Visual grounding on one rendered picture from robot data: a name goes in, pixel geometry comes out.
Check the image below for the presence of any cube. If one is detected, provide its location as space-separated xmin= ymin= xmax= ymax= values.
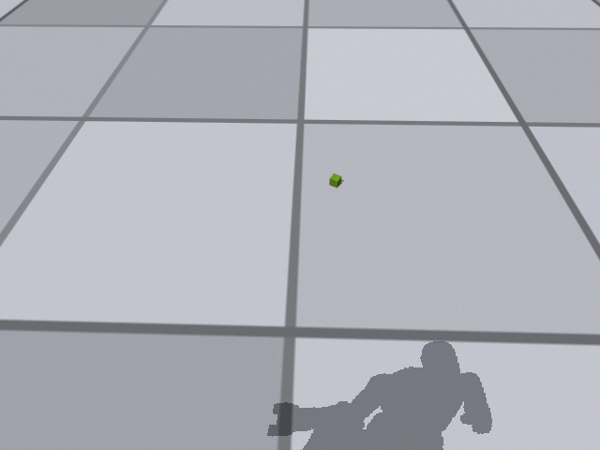
xmin=329 ymin=173 xmax=341 ymax=188

